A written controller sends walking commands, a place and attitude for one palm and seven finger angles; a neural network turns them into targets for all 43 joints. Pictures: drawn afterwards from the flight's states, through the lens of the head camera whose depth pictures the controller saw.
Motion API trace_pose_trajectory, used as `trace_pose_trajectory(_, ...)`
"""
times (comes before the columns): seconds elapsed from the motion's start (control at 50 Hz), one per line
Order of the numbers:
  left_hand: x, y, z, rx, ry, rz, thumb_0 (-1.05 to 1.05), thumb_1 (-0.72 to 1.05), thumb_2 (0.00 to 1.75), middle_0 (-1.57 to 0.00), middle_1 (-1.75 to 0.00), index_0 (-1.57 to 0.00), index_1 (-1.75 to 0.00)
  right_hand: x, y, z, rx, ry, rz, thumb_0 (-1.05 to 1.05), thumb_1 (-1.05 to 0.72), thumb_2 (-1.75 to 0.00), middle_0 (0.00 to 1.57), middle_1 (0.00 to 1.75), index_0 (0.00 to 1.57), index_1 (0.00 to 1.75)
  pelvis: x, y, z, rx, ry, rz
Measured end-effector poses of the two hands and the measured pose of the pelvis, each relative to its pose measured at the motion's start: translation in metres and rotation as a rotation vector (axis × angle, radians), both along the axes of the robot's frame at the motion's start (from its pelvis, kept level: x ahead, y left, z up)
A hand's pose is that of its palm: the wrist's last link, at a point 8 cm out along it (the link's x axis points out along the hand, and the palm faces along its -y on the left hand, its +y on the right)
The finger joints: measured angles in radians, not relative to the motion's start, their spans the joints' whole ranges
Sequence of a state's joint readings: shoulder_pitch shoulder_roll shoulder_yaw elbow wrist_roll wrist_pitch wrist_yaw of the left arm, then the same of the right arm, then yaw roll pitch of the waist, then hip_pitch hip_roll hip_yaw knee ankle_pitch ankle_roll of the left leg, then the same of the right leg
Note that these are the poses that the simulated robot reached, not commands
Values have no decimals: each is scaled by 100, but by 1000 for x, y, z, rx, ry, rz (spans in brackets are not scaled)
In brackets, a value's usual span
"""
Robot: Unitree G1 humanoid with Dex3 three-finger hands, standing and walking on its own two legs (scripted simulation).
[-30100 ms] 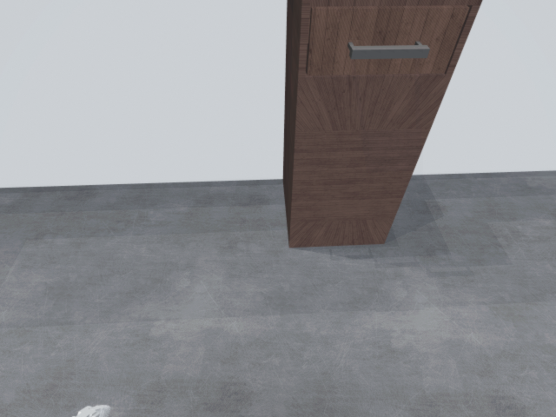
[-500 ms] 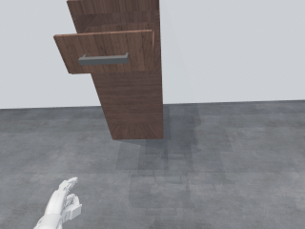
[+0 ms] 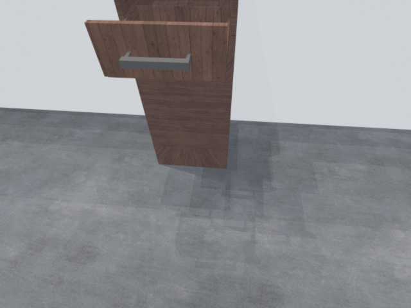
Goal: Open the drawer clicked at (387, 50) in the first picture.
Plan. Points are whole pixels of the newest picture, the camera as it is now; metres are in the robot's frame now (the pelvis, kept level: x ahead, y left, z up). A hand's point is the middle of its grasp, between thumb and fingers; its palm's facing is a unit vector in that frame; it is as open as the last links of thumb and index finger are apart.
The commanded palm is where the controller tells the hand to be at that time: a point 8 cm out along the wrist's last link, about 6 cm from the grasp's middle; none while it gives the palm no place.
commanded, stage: let the arm hang, fingers relaxed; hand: left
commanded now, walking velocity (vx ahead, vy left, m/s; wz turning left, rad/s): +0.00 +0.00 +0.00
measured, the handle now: (156, 59) +0.71 +0.19 +0.12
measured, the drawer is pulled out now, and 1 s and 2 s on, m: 0.27 0.27 0.27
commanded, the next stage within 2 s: look to check the result in 0.40 s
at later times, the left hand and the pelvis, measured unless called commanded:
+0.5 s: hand out of the picture +0.13 +0.23 -0.14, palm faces -0.05 -0.93 -0.36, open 7.4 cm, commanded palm none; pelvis +0.01 -0.01 +0.00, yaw -1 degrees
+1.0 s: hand out of the picture +0.11 +0.23 -0.15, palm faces -0.04 -0.94 -0.35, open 7.4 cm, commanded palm none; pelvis +0.03 -0.02 +0.01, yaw +0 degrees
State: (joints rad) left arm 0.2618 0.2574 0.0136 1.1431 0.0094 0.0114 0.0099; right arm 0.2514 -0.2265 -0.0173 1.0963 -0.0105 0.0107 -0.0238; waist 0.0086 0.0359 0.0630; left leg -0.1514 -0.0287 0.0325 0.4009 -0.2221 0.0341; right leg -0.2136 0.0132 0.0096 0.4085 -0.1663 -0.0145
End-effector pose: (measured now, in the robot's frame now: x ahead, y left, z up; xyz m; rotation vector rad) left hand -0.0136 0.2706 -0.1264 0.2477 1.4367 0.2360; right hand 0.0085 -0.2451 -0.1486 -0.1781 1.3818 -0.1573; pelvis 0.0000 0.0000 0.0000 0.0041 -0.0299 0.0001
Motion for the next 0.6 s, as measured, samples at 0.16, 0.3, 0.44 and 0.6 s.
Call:
trace_pose_trajectory(0.16,87,-1,14,20,-219,-90,1,90,90,-20,-30,-20,-30,37,-18,5,-18,-115,10,0,-91,-89,20,30,20,30,1,-4,1,3,-12,-4)
trace_pose_trajectory(0.3,132,0,26,37,-314,-148,1,90,90,-20,-30,-20,-30,45,-42,13,-61,-136,4,0,-91,-89,20,30,20,30,5,-8,3,2,-11,-8)
trace_pose_trajectory(0.44,141,3,28,50,-300,-163,1,90,90,-20,-30,-20,-30,36,-61,18,-98,-92,-1,0,-91,-89,20,30,20,30,10,-12,4,1,-9,-9)
trace_pose_trajectory(0.6,124,6,22,51,-222,-147,1,90,90,-20,-30,-20,-30,30,-68,21,-110,-37,1,0,-91,-89,20,30,20,30,15,-15,5,-1,-3,-10)
